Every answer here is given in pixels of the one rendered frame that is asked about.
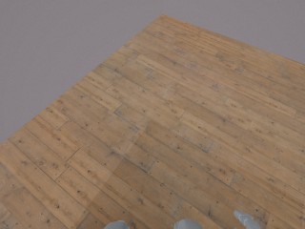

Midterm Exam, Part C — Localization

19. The right robot hand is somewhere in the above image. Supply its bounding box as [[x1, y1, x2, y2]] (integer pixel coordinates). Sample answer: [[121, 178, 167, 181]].
[[234, 210, 262, 229]]

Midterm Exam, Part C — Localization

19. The right robot thigh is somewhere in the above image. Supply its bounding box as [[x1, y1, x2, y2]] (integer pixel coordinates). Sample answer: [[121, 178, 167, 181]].
[[173, 219, 203, 229]]

